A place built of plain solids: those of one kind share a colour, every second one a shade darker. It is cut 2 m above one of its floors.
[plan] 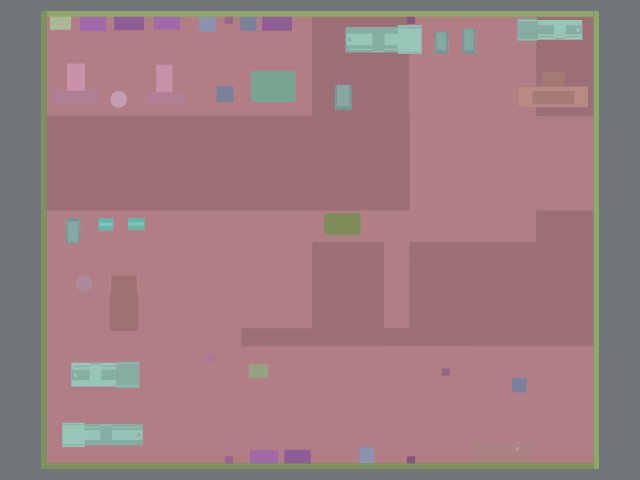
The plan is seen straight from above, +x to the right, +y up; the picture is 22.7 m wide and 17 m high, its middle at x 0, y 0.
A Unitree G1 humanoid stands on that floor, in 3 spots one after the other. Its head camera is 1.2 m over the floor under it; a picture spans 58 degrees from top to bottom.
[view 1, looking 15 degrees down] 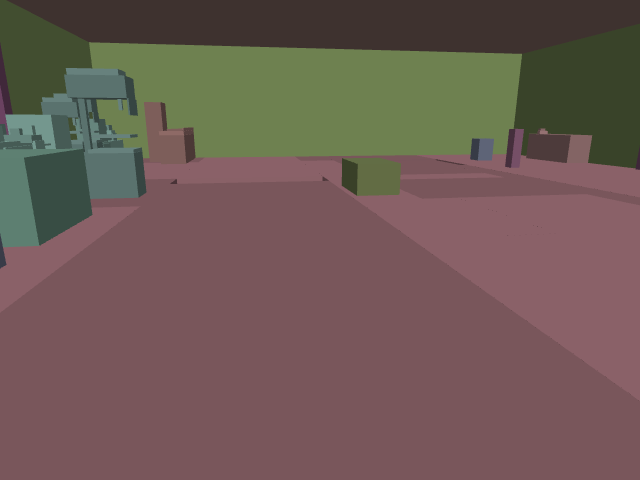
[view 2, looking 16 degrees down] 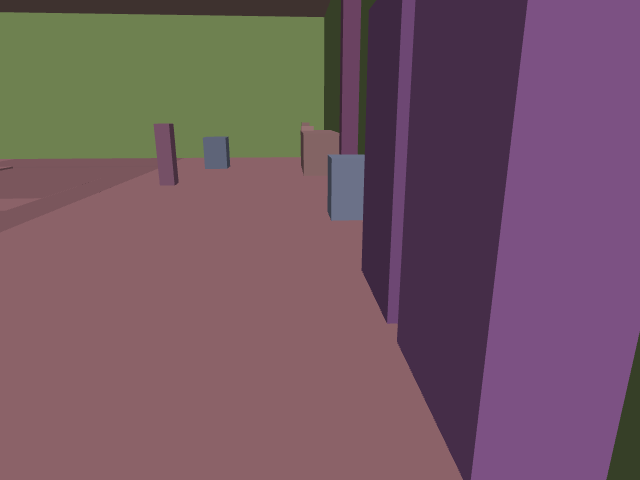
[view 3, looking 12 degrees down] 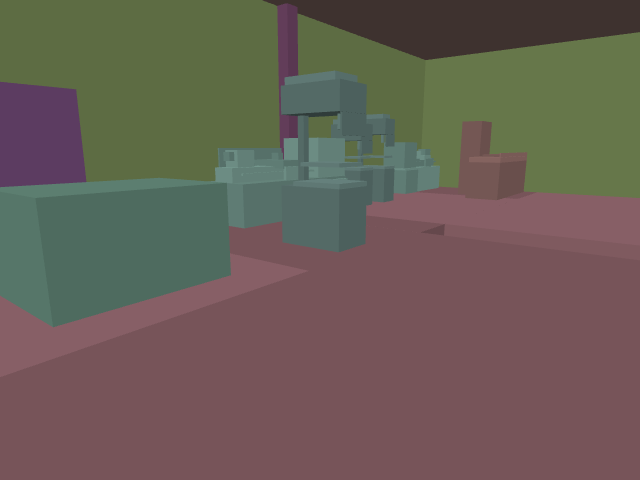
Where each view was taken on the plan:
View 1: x -7.07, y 2.73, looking -9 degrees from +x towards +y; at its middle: floor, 4.64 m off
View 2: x -3.59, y -6.86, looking -4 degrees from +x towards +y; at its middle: floor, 4.35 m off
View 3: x -3.49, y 1.74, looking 38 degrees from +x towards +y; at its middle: drill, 5.22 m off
